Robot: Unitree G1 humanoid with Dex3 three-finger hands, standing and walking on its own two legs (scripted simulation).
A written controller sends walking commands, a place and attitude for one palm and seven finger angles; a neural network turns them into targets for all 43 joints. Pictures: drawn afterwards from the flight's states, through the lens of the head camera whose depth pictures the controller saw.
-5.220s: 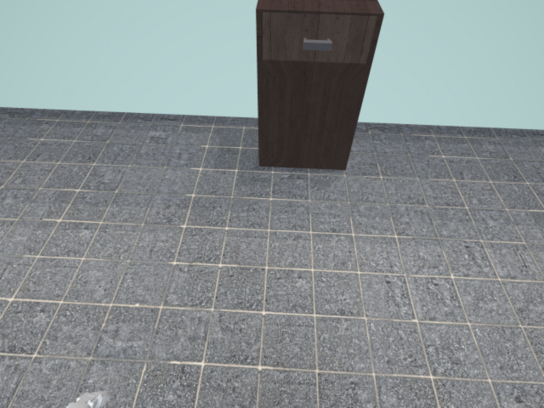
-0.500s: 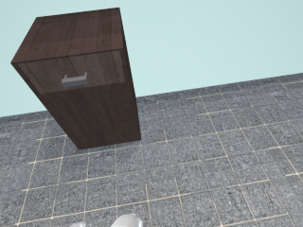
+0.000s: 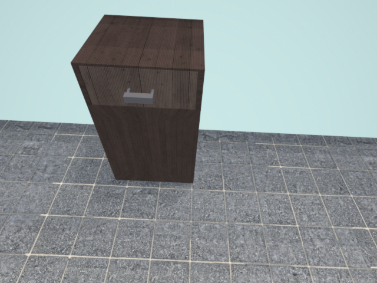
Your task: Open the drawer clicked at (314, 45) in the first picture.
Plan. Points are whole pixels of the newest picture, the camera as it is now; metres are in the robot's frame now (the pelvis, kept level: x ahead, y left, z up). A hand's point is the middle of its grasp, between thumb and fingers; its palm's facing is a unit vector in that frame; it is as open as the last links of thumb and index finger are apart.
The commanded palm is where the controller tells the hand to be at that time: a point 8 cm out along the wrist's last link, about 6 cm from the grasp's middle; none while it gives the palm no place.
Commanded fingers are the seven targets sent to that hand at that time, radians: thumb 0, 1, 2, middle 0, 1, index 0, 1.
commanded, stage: take the last steps up to it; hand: left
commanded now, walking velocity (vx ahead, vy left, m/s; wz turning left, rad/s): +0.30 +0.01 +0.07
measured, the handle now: (139, 94) +0.76 +0.24 -0.08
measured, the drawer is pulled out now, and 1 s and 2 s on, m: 0.00 0.00 0.00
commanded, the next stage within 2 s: come to a stop and stand still in 0.62 s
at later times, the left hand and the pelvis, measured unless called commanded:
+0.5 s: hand out of the picture +0.05 +0.17 -0.19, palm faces +0.15 -0.98 -0.13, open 7.4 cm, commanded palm none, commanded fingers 0.00 0.90 0.90 -0.20 -0.30 -0.20 -0.30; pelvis +0.13 +0.02 -0.01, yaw +3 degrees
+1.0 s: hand (130, 208) +0.34 +0.20 -0.17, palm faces +0.03 -0.98 -0.22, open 7.4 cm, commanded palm none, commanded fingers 0.00 0.90 0.90 -0.20 -0.30 -0.20 -0.30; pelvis +0.25 +0.02 -0.01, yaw +2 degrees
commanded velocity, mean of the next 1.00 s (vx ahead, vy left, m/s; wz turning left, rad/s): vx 0.08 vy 0.01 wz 0.00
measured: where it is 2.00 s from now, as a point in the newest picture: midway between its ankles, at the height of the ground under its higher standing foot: outside the picture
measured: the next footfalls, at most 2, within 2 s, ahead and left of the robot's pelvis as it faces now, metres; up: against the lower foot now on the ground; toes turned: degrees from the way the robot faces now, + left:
right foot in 0.12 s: +0.09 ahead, -0.13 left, +0.00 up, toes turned -6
left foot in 0.50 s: +0.24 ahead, +0.15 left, +0.00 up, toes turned +11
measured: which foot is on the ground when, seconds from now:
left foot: down 0.00-0.12, up 0.14-0.48, down 0.50-0.90, up 0.92-1.00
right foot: up 0.00-0.10, down 0.12-0.50, up 0.52-0.84, down 0.86-1.00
